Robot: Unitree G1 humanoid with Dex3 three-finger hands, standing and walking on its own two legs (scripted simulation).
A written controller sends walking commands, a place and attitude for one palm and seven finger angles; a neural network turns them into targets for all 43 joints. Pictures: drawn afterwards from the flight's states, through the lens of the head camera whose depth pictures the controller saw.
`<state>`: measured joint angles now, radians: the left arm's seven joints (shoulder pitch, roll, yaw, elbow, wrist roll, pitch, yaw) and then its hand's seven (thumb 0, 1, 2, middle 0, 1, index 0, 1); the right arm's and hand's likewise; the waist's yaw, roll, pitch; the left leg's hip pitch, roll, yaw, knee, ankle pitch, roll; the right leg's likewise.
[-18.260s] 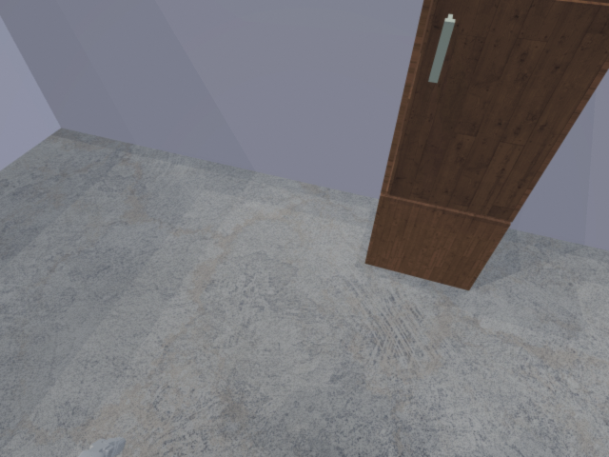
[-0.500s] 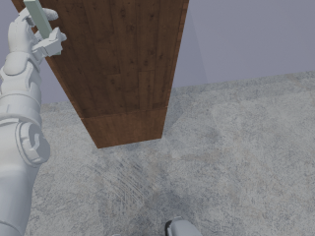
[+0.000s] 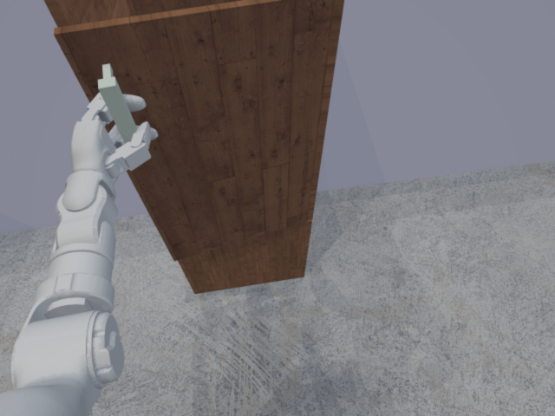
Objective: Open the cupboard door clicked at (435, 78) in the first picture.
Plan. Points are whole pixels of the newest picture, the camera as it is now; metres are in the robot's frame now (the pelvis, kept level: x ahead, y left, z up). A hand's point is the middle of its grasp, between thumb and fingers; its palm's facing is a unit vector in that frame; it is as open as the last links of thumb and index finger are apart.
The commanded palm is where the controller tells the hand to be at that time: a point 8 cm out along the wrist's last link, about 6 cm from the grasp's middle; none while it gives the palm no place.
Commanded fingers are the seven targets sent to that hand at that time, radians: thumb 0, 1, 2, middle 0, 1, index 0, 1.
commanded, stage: pull the door open along its arc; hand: left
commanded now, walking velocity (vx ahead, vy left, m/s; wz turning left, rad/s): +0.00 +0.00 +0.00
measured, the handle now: (124, 115) +0.52 +0.19 +0.16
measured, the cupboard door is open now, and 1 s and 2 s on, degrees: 10 41 45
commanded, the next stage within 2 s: open thumb and fingers to let go in 0.68 s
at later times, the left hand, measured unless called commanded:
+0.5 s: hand (208, 201) +0.36 +0.06 +0.15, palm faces +0.44 -0.90 -0.04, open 6.1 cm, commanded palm +0.28 +0.09 +0.14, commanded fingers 0.00 0.90 0.90 -0.40 -1.35 -0.40 -1.35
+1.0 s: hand (221, 217) +0.33 +0.05 +0.15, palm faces +0.43 -0.90 -0.07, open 7.0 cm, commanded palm +0.28 +0.07 +0.14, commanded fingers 0.00 0.06 0.54 -0.34 -1.26 -0.34 -1.26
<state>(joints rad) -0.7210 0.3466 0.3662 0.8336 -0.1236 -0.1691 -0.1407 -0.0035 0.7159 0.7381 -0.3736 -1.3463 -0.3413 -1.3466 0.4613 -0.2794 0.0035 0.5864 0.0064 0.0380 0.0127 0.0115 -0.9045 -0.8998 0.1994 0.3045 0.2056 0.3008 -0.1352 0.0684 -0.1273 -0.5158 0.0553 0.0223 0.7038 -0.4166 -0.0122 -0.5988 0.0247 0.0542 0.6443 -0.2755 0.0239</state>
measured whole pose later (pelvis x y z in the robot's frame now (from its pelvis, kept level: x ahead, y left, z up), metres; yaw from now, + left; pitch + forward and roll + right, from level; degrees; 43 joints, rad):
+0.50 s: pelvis +0.01 -0.02 +0.01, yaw +5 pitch +3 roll -1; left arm -0.28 -0.16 -0.15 0.13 0.06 0.20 0.61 0.02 0.69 0.77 -0.33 -1.29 -0.33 -1.32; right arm 0.11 -0.16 0.01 0.60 -0.05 0.07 0.01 0.01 -0.90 -0.90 0.20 0.30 0.20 0.30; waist 0.01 0.07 -0.07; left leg -0.25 0.04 -0.05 0.57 -0.37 -0.04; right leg -0.32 0.00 -0.03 0.57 -0.29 0.00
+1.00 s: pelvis -0.01 -0.02 +0.01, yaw +6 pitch -1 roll +0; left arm -0.29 -0.16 -0.24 0.13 0.04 0.26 0.67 0.00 0.49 0.71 -0.37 -1.30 -0.38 -1.32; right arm 0.10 -0.17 0.00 0.68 -0.05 0.12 0.01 0.02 -0.91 -0.90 0.20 0.30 0.20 0.30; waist 0.02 0.06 -0.03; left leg -0.21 0.03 -0.06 0.56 -0.34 -0.04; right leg -0.27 -0.01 -0.04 0.55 -0.27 0.00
